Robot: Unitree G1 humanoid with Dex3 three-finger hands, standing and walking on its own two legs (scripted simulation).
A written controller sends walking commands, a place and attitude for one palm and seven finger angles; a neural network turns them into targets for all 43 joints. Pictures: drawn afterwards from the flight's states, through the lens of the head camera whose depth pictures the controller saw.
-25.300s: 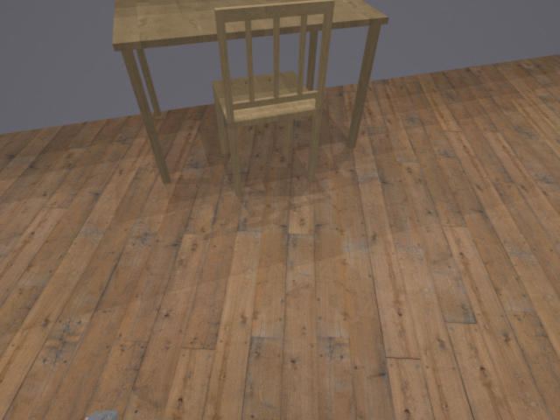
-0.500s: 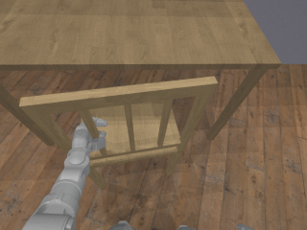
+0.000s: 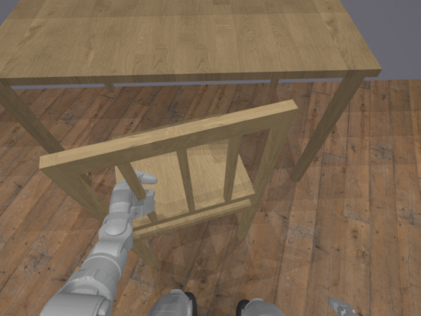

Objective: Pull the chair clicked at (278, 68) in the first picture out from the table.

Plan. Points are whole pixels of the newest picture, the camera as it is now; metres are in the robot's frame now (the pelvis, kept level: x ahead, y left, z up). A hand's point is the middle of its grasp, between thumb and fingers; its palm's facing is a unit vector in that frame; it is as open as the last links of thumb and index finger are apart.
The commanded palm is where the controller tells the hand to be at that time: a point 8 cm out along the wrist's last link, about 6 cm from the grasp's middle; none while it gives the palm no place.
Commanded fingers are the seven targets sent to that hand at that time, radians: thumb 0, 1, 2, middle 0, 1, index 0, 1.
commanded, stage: step backward, pulling the chair out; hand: left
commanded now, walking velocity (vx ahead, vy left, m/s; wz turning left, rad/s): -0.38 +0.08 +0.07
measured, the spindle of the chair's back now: (187, 183) +0.40 +0.07 -0.08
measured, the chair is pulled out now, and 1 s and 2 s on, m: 0.15 0.25 0.52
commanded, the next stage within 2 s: stop walking, hand still on the chair in 1.96 s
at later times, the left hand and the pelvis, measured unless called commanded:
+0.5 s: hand (145, 223) +0.30 +0.15 -0.07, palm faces +0.09 -0.98 -0.19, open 5.2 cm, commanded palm +0.29 +0.20 -0.06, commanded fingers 0.00 0.90 0.90 -0.50 -1.45 -0.50 -1.45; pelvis -0.06 -0.02 -0.01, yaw +0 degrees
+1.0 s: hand (146, 250) +0.24 +0.14 -0.06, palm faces +0.09 -0.98 -0.19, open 5.3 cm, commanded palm +0.22 +0.19 -0.06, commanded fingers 0.00 0.90 0.90 -0.50 -1.45 -0.50 -1.45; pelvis -0.13 -0.02 +0.00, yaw +2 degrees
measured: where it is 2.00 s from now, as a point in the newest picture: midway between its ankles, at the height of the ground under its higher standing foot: outside the picture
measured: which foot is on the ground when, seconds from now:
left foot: down 0.00-0.46, up 0.48-0.62, down 0.64-1.00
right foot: down 0.00-0.74, up 0.76-0.82, down 0.84-1.00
